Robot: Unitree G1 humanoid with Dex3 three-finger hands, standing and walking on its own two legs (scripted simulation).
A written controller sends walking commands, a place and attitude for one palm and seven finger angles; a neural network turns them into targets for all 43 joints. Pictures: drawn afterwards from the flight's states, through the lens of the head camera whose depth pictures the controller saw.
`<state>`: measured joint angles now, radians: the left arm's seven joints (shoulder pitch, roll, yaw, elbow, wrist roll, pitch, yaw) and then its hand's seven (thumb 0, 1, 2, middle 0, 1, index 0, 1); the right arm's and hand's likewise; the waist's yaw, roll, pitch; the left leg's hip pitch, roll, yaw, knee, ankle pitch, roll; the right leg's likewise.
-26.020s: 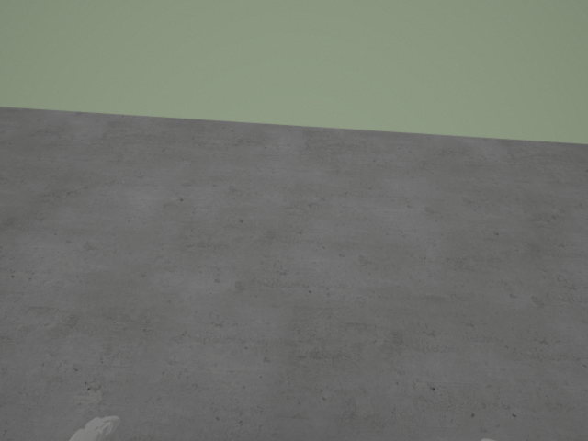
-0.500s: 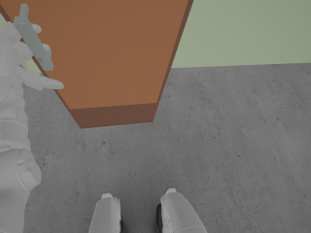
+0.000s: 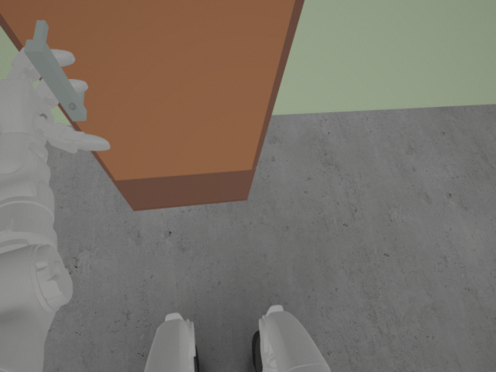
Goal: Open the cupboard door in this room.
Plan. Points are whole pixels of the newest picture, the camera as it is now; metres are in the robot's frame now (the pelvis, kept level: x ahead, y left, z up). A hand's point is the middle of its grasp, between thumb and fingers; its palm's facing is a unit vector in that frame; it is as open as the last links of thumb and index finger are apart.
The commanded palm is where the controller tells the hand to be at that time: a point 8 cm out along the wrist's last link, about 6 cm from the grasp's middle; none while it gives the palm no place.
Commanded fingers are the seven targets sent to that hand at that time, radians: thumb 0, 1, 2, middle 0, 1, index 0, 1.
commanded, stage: slide the fingers in behind the handle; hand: left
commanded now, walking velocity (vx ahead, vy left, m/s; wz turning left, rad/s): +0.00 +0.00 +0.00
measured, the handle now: (61, 75) +0.56 +0.25 +0.06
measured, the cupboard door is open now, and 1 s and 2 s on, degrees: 0 0 51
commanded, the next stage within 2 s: close the thumb around the handle in 0.02 s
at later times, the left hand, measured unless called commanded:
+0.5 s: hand (69, 106) +0.51 +0.23 +0.06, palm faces +0.06 -1.00 -0.02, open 9.9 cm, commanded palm +0.49 +0.26 +0.06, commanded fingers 0.00 0.62 0.78 -0.38 -1.32 -0.38 -1.32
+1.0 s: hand (78, 108) +0.51 +0.22 +0.05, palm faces +0.06 -1.00 -0.02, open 5.7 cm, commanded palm +0.48 +0.26 +0.06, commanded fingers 0.00 0.90 0.90 -0.40 -1.35 -0.40 -1.35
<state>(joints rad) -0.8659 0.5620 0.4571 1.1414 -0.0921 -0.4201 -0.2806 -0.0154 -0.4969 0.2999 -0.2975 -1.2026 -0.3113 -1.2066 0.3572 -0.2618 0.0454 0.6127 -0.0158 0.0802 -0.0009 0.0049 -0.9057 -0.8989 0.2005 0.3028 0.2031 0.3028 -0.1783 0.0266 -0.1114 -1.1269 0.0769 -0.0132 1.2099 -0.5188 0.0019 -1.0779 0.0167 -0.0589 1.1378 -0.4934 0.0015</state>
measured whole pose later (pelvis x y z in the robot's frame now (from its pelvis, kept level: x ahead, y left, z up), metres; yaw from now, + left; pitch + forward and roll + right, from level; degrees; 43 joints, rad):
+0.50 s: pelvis +0.00 +0.01 +0.00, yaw +0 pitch +25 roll -4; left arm -0.89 0.58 0.45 1.15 -0.09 -0.41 -0.28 -0.01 0.10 0.56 -0.34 -1.27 -0.35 -1.27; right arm 0.36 -0.26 0.05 0.62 -0.02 0.06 -0.01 0.01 -0.91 -0.90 0.20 0.30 0.20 0.30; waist -0.19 0.03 -0.11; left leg -1.16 0.07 -0.02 1.23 -0.52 0.01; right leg -1.10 0.02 -0.06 1.14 -0.49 0.01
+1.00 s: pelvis +0.00 +0.01 +0.00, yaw +0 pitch +25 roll -4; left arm -0.86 0.53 0.44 1.14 -0.09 -0.43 -0.24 0.01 0.74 0.82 -0.37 -1.35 -0.36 -1.35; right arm 0.36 -0.26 0.04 0.62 -0.02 0.07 0.00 0.01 -0.91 -0.90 0.20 0.30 0.20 0.30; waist -0.18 0.03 -0.11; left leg -1.13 0.07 -0.01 1.22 -0.52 0.01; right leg -1.08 0.01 -0.05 1.14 -0.49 0.01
